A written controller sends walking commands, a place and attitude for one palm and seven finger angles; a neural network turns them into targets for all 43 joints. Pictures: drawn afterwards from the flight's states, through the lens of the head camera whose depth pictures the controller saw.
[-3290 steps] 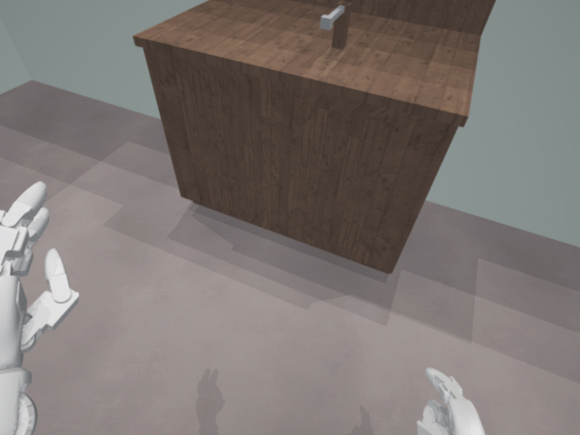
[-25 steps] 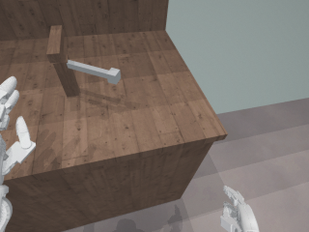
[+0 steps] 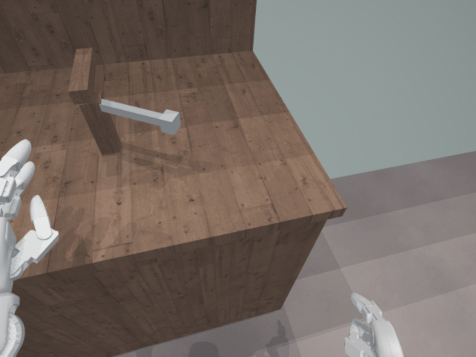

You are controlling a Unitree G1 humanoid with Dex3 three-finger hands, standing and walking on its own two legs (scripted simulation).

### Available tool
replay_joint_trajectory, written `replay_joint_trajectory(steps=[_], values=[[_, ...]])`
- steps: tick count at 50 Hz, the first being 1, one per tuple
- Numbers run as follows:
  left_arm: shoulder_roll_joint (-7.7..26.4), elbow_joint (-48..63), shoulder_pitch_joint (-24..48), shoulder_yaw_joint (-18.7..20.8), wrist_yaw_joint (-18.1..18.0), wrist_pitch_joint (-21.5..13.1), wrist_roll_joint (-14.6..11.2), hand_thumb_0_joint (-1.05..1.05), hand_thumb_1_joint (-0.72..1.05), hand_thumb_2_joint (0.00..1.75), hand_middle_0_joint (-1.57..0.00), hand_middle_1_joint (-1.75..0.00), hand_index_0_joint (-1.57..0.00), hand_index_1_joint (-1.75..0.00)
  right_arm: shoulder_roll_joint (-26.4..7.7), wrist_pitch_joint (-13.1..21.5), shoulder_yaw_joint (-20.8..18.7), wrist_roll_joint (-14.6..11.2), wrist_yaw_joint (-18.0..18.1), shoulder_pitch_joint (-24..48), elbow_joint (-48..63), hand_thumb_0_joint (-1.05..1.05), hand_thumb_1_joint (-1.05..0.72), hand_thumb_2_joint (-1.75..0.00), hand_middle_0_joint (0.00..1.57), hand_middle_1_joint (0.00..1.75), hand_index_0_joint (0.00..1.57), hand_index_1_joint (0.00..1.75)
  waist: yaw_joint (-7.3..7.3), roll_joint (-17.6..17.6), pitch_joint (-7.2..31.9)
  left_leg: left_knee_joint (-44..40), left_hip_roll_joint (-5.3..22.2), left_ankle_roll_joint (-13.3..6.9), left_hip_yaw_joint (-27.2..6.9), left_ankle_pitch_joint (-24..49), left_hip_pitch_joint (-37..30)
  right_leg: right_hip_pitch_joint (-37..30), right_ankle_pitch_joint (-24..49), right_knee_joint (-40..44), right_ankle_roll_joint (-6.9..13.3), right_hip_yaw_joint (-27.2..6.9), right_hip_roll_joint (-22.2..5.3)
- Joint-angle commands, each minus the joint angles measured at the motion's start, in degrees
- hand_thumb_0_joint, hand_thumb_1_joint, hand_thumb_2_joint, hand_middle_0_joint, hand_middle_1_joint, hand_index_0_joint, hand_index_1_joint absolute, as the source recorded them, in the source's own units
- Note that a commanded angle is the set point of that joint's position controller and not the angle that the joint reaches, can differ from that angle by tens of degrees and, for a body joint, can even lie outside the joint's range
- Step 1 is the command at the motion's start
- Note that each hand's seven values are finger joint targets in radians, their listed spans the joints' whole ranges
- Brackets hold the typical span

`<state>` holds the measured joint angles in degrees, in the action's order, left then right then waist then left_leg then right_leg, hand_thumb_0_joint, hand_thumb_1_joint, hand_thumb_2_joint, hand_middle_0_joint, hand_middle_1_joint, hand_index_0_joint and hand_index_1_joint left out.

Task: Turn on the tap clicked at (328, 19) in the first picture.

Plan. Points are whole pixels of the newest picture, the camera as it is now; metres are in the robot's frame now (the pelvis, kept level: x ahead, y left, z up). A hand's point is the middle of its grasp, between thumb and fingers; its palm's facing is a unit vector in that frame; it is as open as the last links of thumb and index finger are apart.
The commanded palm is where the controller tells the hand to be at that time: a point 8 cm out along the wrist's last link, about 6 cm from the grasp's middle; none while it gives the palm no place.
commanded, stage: look again from close up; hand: left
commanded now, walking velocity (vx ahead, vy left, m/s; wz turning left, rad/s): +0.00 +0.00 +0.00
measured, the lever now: (170, 122) +0.45 +0.16 +0.15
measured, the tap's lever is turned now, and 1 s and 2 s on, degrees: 57 57 57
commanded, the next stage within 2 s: turn the palm inward beside the body in 0.20 s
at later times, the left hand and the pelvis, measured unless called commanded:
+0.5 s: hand (32, 214) +0.23 +0.27 +0.18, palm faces +0.43 -0.85 -0.32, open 7.4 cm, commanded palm +0.15 +0.28 +0.18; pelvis +0.00 -0.01 +0.00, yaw +2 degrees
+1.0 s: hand (75, 249) +0.20 +0.21 +0.17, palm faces +0.45 -0.83 -0.34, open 7.4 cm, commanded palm +0.13 +0.26 +0.19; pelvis -0.01 -0.06 -0.01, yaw +5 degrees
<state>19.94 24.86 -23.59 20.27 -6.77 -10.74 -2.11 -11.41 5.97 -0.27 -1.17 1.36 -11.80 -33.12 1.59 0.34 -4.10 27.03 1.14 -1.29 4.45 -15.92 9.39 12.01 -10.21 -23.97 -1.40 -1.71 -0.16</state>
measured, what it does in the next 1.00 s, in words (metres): shifts its weight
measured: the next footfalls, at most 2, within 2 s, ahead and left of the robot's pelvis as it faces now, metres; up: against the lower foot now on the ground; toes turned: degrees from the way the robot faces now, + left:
none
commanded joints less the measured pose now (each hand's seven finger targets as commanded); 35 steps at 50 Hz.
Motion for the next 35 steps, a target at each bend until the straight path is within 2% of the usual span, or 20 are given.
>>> replay_joint_trajectory(steps=[1, 5, 6, 10, 14, 15, 16, 17, 18, 19, 20, 22, 24, 26, 28, 30, 31, 32, 33, 35], values=[[8.7, 11.7, 4.1, 4.9, -0.6, -3.4, -0.3, 0.00, 0.90, 0.90, -0.20, -0.30, -0.20, -0.30, -7.2, 3.2, -2.5, 0.1, 0.6, 5.0, 8.7, 0.00, -0.90, -0.90, 0.20, 0.30, 0.20, 0.30, -0.42, -2.3, 7.5, -5.9, 3.9, -0.3, -4.2, 6.1, 0.4, -3.1, 6.6, 2.5, 2.6, -2.2, -3.0], [11.0, 14.0, 4.5, 6.8, -1.0, -3.4, -0.1, 0.00, 0.90, 0.90, -0.20, -0.30, -0.20, -0.30, -7.1, 3.3, -2.7, -0.2, 0.7, 5.6, 9.0, 0.00, -0.90, -0.90, 0.20, 0.30, 0.20, 0.30, -0.19, -3.3, 8.3, -6.0, 4.1, -0.3, -4.4, 7.6, -0.5, -3.8, 8.1, 1.9, 2.7, -2.4, -3.1], [9.4, 13.3, 4.2, 5.5, -0.9, -3.5, -0.3, 0.00, 0.90, 0.90, -0.20, -0.30, -0.20, -0.30, -7.1, 3.3, -2.5, 0.1, 0.6, 5.0, 8.8, 0.00, -0.90, -0.90, 0.20, 0.30, 0.20, 0.30, -0.35, -2.9, 8.5, -6.0, 4.1, -0.3, -4.4, 8.1, 0.1, -4.3, 8.4, 1.7, 2.7, -1.7, -3.0], [11.0, 14.6, 3.3, 7.1, -1.2, -3.4, -0.2, 0.00, 0.90, 0.90, -0.20, -0.30, -0.20, -0.30, -7.0, 3.3, -2.6, -0.2, 0.6, 5.5, 9.1, 0.00, -0.90, -0.90, 0.20, 0.30, 0.20, 0.30, -0.19, -4.0, 8.9, -5.7, 4.4, -0.1, -4.5, 9.8, -0.8, -4.5, 9.9, 1.2, 2.8, -1.9, -3.3], [9.5, 13.4, 2.9, 5.8, -1.0, -3.4, -0.3, 0.00, 0.90, 0.90, -0.20, -0.30, -0.20, -0.30, -7.0, 3.1, -2.9, -0.1, 0.4, 4.5, 9.1, 0.00, -0.90, -0.90, 0.20, 0.30, 0.20, 0.30, -0.37, -3.1, 8.7, -5.7, 4.7, -0.2, -4.6, 9.1, -0.2, -4.9, 10.1, 1.4, 2.8, -2.1, -3.3], [53.9, 33.6, 52.5, 17.3, -2.1, -12.0, -0.7, 0.00, 0.90, 0.90, -0.20, -0.30, -0.20, -0.30, -8.7, 2.1, 8.9, -3.3, 5.0, -5.8, 16.2, 0.00, -0.90, -0.90, 0.20, 0.30, 0.20, 0.30, -2.93, -15.6, 8.6, -3.6, 2.7, -0.1, -6.1, 11.1, 6.8, -0.7, -7.6, -4.4, -1.4, 1.7, -0.5], [24.9, -3.5, 28.5, 18.7, 1.4, 0.1, 4.6, 0.00, 0.90, 0.90, -0.20, -0.30, -0.20, -0.30, -8.1, 3.7, -3.5, 4.4, 3.2, 3.0, 5.9, 0.00, -0.90, -0.90, 0.20, 0.30, 0.20, 0.30, 5.65, -11.7, 17.5, -3.9, 1.1, 4.9, -4.4, 28.7, -3.9, -5.6, 3.6, -5.9, 4.6, 5.5, 1.6], [16.8, -1.5, 23.6, 6.9, 3.1, 2.2, 0.5, 0.00, 0.90, 0.90, -0.20, -0.30, -0.20, -0.30, -9.4, 4.8, -1.9, 3.0, -1.0, 3.4, 8.0, 0.00, -0.90, -0.90, 0.20, 0.30, 0.20, 0.30, 1.14, -6.2, 11.3, -2.7, 0.0, 6.8, -6.1, 40.8, 0.1, -1.8, 8.9, -3.3, 3.8, 8.1, 2.5], [16.2, 1.8, 20.2, 10.2, 4.3, 4.2, -0.3, 0.00, 0.90, 0.90, -0.20, -0.30, -0.20, -0.30, -11.5, 4.1, -3.6, 2.2, -1.4, 1.6, 4.7, 0.00, -0.90, -0.90, 0.20, 0.30, 0.20, 0.30, 2.09, -8.2, 20.5, 0.0, 2.2, 7.2, -4.6, 47.6, -8.7, -0.4, 13.1, -5.3, 2.9, 7.0, 3.2], [10.1, 5.5, 17.7, 6.0, 6.7, 7.3, -4.2, 0.00, 0.90, 0.90, -0.20, -0.30, -0.20, -0.30, -10.8, 4.4, -3.3, 1.5, -1.0, 3.8, 6.0, 0.00, -0.90, -0.90, 0.20, 0.30, 0.20, 0.30, 3.71, -9.7, 23.3, 0.4, 1.6, 6.6, -4.4, 49.1, -11.1, -1.5, 12.5, -4.9, 2.6, 6.6, 2.1], [5.3, 1.5, 11.9, 3.8, 8.0, 10.9, -7.4, 0.00, 0.90, 0.90, -0.20, -0.30, -0.20, -0.30, -9.7, 4.7, -2.6, 0.0, -1.2, 5.7, 5.5, 0.00, -0.90, -0.90, 0.20, 0.30, 0.20, 0.30, 3.60, -10.3, 20.5, -0.1, 1.8, 6.7, -4.2, 44.9, -11.4, 0.2, 9.7, -4.8, 2.4, 6.9, 2.4], [4.5, 6.2, 8.3, 0.0, 10.0, 14.4, -8.4, 0.00, 0.90, 0.90, -0.20, -0.30, -0.20, -0.30, -11.1, 5.4, -2.2, -0.6, -1.9, 8.3, 5.6, 0.00, -0.90, -0.90, 0.20, 0.30, 0.20, 0.30, 4.39, -6.6, 15.3, -0.8, 1.1, 4.3, -3.8, 33.1, -5.2, -0.7, 11.7, -3.5, 2.3, 8.1, 1.1], [6.9, 9.5, 7.8, -1.1, 9.3, 15.8, -4.6, 0.00, 0.90, 0.90, -0.20, -0.30, -0.20, -0.30, -11.0, 5.2, -1.5, -0.7, -1.9, 10.2, 6.8, 0.00, -0.90, -0.90, 0.20, 0.30, 0.20, 0.30, 3.15, -2.7, 10.8, -2.0, 0.4, 2.0, -3.9, 21.9, 0.6, 0.4, 8.5, -4.1, 2.1, 8.5, 1.0], [11.3, 13.9, 9.1, 2.4, 5.8, 14.0, -0.9, 0.00, 0.90, 0.90, -0.20, -0.30, -0.20, -0.30, -10.3, 5.1, -1.2, -0.1, -1.8, 11.5, 7.5, 0.00, -0.90, -0.90, 0.20, 0.30, 0.20, 0.30, 2.35, -1.2, 9.5, -3.0, -0.2, 1.3, -3.9, 13.0, 3.4, 1.3, 3.4, -4.5, 2.3, 8.2, 1.1], [13.0, 17.3, 9.8, 5.7, 2.2, 9.7, -0.6, 0.00, 0.90, 0.90, -0.20, -0.30, -0.20, -0.30, -9.3, 5.4, -1.1, 0.6, -0.9, 11.7, 8.0, 0.00, -0.90, -0.90, 0.20, 0.30, 0.20, 0.30, 2.43, 1.4, 11.1, -2.1, -0.7, 0.6, -4.3, 7.3, 4.8, 2.8, -1.4, -4.9, 2.0, 7.5, 1.1], [18.5, 22.0, 14.9, 11.5, -1.6, 4.8, -1.8, 0.00, 0.90, 0.90, -0.20, -0.30, -0.20, -0.30, -8.2, 6.2, -1.0, 0.5, 0.1, 11.6, 7.0, 0.00, -0.90, -0.90, 0.20, 0.30, 0.20, 0.30, 3.16, -1.6, 13.1, -1.7, -0.9, 0.8, -3.9, 2.2, 4.5, 3.3, -6.1, -4.4, 1.8, 6.1, 1.2], [14.4, 21.1, 14.8, 8.4, -2.8, 2.9, -1.8, 0.00, 0.90, 0.90, -0.20, -0.30, -0.20, -0.30, -6.7, 6.8, -0.9, 0.8, 0.3, 10.1, 6.9, 0.00, -0.90, -0.90, 0.20, 0.30, 0.20, 0.30, 3.55, -2.9, 14.3, -1.4, -1.2, 1.0, -3.6, 2.9, 4.7, 2.8, -6.9, -4.1, 2.3, 6.0, 0.8], [12.5, 16.8, 13.5, 7.6, -3.6, 1.7, -2.5, 0.00, 0.90, 0.90, -0.20, -0.30, -0.20, -0.30, -6.5, 7.2, -0.8, 0.4, 0.6, 9.1, 5.3, 0.00, -0.90, -0.90, 0.20, 0.30, 0.20, 0.30, 2.67, -2.7, 11.5, -0.4, -1.0, 1.0, -3.5, 1.2, 5.1, 4.6, -7.9, -3.7, 2.0, 5.6, 1.0], [12.0, 15.3, 15.7, 7.0, -3.8, 0.9, -2.8, 0.00, 0.90, 0.90, -0.20, -0.30, -0.20, -0.30, -6.9, 7.4, -0.9, 0.2, 0.7, 8.8, 4.1, 0.00, -0.90, -0.90, 0.20, 0.30, 0.20, 0.30, 2.15, -5.8, 10.7, 0.2, -1.3, 0.9, -3.4, -1.5, 5.7, 5.5, -9.5, -3.3, 1.8, 5.0, 0.5], [14.5, 9.8, 21.7, 7.4, -3.6, 1.8, -2.4, 0.00, 0.90, 0.90, -0.20, -0.30, -0.20, -0.30, -7.4, 7.4, -0.6, -0.3, 1.3, 9.3, 2.3, 0.00, -0.90, -0.90, 0.20, 0.30, 0.20, 0.30, 0.74, -6.5, 7.4, 0.7, -1.7, 0.5, -3.6, -7.9, 6.7, 6.8, -13.7, -0.5, 1.4, 3.4, -0.6]])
